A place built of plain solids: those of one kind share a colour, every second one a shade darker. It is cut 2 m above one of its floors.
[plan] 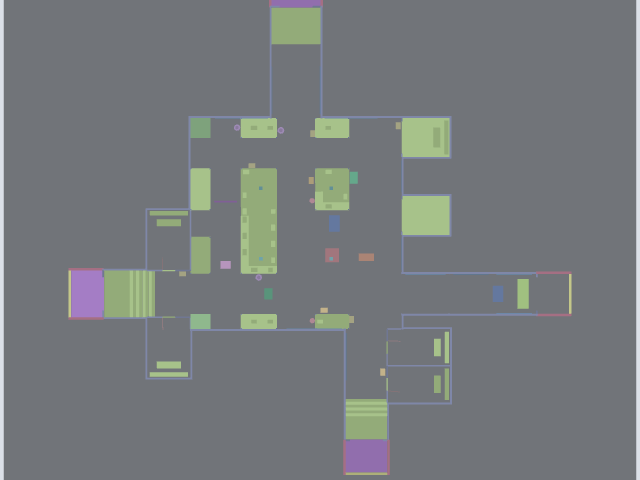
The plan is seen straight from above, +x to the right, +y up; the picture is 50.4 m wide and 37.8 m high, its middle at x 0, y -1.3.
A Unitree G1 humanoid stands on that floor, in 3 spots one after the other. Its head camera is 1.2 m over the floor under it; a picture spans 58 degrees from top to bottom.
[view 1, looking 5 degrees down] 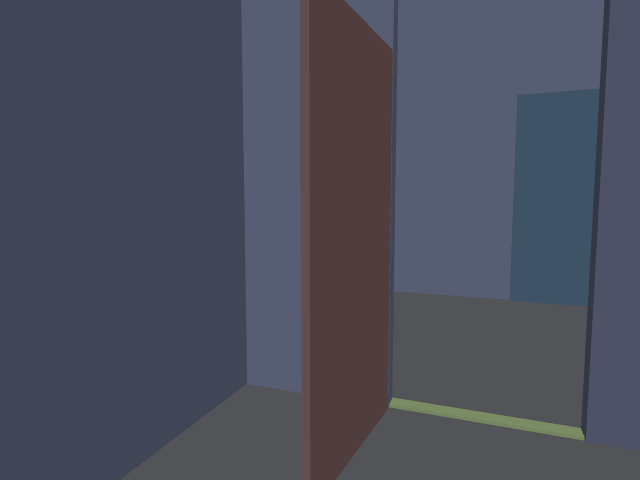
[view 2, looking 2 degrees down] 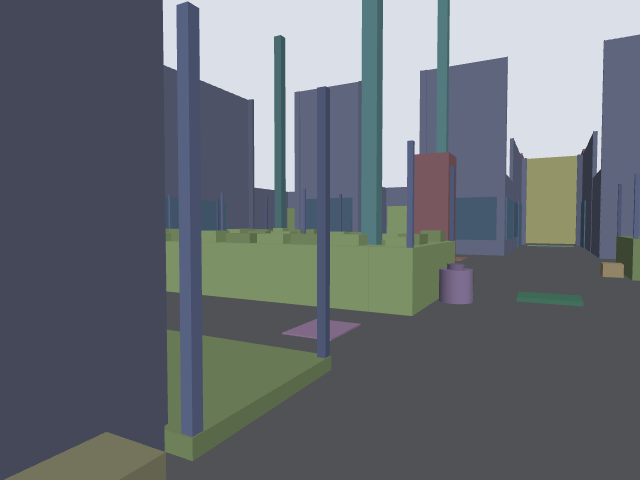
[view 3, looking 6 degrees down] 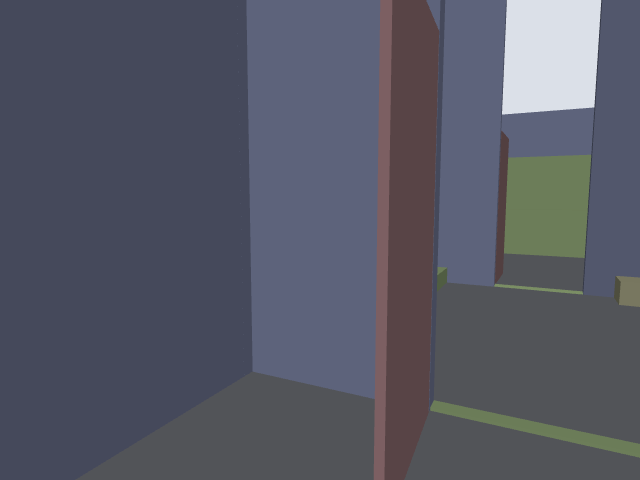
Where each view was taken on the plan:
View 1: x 7.76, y -12.66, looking -159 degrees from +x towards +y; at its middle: leaf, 1.65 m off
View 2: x -11.80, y -5.54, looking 28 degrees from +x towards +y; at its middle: post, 3.50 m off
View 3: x -11.90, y -9.76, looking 117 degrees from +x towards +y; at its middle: wall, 2.62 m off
